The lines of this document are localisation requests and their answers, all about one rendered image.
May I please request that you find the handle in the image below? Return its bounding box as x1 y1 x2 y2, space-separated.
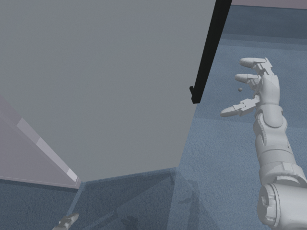
189 0 232 104

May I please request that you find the fridge door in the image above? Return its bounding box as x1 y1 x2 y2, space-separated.
0 0 216 182

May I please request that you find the right robot forearm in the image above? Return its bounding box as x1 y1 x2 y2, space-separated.
253 104 307 188

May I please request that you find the robot right hand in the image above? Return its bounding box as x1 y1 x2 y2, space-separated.
220 57 280 117

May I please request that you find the robot left hand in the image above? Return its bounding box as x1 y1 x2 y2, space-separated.
53 213 79 230

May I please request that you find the right robot upper arm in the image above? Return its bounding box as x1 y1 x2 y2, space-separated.
257 183 307 230

